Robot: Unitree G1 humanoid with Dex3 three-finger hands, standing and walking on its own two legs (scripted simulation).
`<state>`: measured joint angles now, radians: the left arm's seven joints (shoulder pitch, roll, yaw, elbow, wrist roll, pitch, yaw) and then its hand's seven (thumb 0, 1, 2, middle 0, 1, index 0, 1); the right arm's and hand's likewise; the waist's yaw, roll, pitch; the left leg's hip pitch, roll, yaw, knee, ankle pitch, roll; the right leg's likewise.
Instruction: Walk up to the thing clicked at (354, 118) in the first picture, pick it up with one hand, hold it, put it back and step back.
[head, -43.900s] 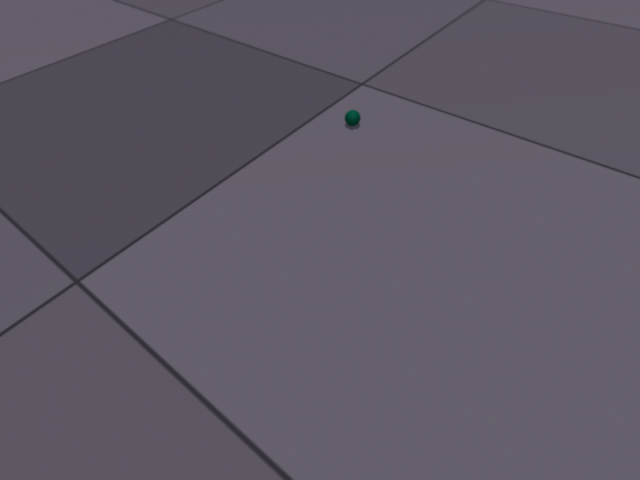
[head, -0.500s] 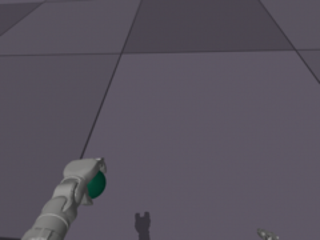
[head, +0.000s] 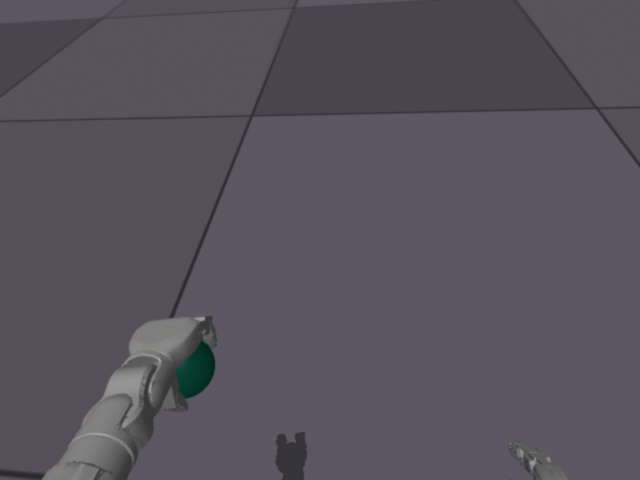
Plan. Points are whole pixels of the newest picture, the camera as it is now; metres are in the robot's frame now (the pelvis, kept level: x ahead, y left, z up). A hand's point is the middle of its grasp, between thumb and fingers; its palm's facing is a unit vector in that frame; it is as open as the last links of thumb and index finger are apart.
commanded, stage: hold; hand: left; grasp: from above
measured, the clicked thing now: (184, 366) +0.31 +0.23 -0.05
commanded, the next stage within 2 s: crouch in 0.60 s
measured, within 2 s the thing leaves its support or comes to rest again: neither
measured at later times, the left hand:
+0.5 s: hand (178, 372) +0.29 +0.22 -0.03, palm faces -0.45 -0.04 -0.89, open 11.0 cm
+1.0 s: hand (185, 381) +0.29 +0.23 -0.07, palm faces -0.48 -0.03 -0.88, open 11.0 cm
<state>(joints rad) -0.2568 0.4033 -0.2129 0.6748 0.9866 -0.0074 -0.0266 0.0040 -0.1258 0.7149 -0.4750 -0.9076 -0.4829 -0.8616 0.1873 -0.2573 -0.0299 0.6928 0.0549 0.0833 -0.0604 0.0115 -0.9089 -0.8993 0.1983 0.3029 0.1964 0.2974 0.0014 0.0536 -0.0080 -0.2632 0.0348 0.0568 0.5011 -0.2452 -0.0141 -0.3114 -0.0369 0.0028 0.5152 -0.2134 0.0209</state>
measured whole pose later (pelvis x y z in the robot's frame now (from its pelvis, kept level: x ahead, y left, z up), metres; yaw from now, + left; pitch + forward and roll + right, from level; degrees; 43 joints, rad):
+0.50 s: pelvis +0.00 +0.00 +0.00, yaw +0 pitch +0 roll +1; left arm -0.26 0.40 -0.22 0.66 0.99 -0.01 -0.03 0.01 -0.13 0.74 -0.45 -0.93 -0.46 -0.88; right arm 0.18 -0.25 -0.02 0.70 0.06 0.08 -0.07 0.01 -0.91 -0.90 0.20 0.30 0.20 0.30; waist 0.01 0.05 0.00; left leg -0.24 0.03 0.06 0.47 -0.23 -0.01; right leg -0.29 -0.04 0.01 0.49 -0.20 0.02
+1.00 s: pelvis +0.00 +0.00 +0.00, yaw +1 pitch +3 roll +0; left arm -0.32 0.38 -0.22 0.84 1.04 -0.04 0.08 0.00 -0.16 0.80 -0.45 -0.95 -0.46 -0.90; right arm 0.18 -0.25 -0.03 0.71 0.04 0.08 -0.05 0.01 -0.90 -0.90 0.20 0.30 0.20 0.30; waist -0.02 0.02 0.01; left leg -0.32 0.03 0.05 0.53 -0.25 -0.01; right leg -0.36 -0.04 -0.01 0.54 -0.22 0.03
